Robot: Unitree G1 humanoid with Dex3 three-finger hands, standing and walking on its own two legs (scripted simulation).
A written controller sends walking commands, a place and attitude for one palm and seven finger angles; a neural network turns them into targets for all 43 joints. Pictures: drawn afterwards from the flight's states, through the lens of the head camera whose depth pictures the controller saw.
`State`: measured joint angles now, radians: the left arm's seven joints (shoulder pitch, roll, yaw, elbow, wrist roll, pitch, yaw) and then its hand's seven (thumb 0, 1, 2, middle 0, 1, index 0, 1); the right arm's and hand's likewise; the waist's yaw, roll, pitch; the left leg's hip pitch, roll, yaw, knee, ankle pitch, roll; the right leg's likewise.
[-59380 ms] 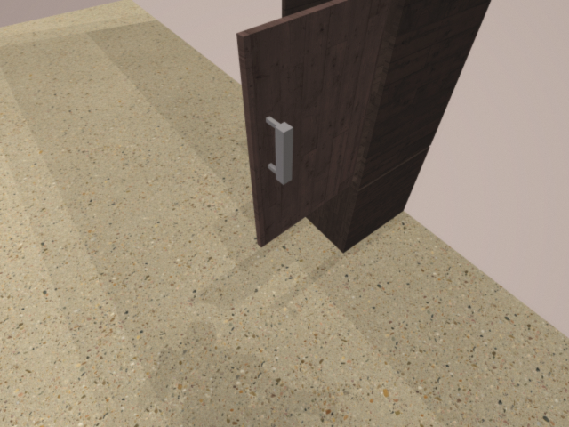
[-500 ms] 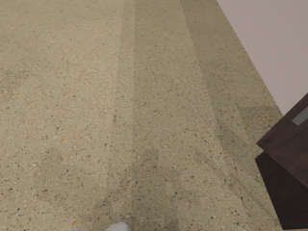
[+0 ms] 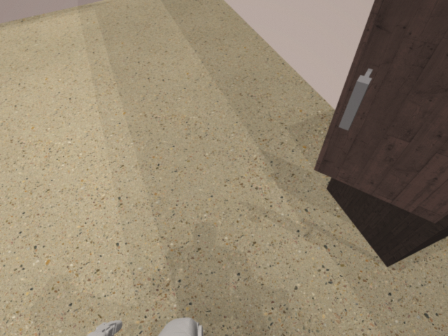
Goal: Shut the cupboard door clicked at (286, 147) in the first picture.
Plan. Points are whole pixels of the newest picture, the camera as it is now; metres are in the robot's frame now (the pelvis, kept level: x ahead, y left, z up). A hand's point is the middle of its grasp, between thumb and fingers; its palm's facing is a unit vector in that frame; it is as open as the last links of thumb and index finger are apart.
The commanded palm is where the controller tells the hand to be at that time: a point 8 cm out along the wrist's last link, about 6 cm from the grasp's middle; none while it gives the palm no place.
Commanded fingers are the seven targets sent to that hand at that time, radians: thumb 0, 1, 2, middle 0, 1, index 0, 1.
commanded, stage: turn to face it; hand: left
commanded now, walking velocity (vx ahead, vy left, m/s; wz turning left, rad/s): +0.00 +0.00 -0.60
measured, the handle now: (356, 99) +0.63 -0.29 +0.02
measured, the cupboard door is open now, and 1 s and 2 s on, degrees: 34 34 34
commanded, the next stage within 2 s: take the last steps up to it in 0.84 s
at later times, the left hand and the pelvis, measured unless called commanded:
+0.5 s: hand (127, 328) +0.15 +0.22 -0.16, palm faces -0.24 -0.95 -0.22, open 7.4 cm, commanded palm none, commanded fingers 0.00 0.90 0.90 -0.20 -0.30 -0.20 -0.30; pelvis +0.01 +0.03 +0.01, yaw -17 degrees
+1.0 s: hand (162, 323) +0.16 +0.16 -0.17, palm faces -0.42 -0.89 -0.18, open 7.4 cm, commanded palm none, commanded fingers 0.00 0.90 0.90 -0.20 -0.30 -0.20 -0.30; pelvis +0.02 +0.02 +0.00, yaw -28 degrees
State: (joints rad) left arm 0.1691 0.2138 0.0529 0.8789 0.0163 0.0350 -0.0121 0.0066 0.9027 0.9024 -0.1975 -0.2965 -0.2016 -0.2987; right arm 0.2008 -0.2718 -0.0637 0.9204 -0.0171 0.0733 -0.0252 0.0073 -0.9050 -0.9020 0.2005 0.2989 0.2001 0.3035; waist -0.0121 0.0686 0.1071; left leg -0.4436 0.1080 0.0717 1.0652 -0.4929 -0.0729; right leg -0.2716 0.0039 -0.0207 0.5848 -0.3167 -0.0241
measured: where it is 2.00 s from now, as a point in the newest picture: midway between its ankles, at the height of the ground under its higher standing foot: outside the picture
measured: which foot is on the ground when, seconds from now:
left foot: up 0.00-0.26, down 0.28-0.64, up 0.66-0.98, down 1.00-1.00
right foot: down 0.00-0.28, up 0.30-0.62, down 0.64-1.00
